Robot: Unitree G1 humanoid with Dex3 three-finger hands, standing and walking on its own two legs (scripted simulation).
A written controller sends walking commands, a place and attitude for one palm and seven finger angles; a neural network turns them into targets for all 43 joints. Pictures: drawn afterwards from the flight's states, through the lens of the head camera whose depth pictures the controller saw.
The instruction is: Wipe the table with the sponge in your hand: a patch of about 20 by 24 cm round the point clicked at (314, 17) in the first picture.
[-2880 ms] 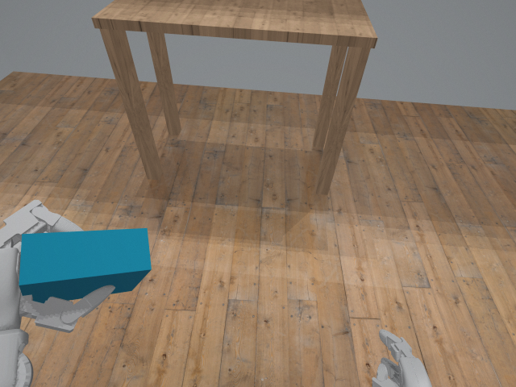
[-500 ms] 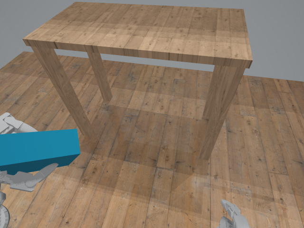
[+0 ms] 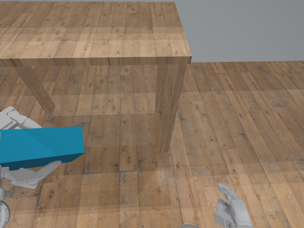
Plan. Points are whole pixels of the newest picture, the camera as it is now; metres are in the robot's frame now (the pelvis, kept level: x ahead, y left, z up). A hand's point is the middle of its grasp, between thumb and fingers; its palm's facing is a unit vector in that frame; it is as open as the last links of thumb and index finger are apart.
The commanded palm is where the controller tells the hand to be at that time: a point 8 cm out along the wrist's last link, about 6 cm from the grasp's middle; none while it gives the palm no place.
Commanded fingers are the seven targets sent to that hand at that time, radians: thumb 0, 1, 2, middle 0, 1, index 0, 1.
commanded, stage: turn to face it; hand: left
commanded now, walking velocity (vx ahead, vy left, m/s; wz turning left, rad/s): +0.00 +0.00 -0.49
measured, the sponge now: (54, 147) +0.23 +0.22 +0.15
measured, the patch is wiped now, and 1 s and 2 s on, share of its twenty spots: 0.00 0.00 0.00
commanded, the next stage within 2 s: take the last steps up to it in 0.46 s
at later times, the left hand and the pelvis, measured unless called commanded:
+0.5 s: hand (110, 159) +0.21 +0.10 +0.18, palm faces +0.21 -0.83 -0.52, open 9.4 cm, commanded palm +0.16 +0.15 +0.18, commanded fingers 0.00 0.10 1.30 -1.20 -1.60 -1.20 -1.60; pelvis -0.05 -0.09 +0.00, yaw -11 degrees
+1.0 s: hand (117, 200) +0.15 +0.08 +0.16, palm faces +0.28 -0.83 -0.48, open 9.4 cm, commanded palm +0.11 +0.11 +0.18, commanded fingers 0.00 0.10 1.30 -1.20 -1.60 -1.20 -1.60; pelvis -0.11 -0.13 -0.01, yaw -12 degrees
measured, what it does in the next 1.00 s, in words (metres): steps to the right: right foot, then left foot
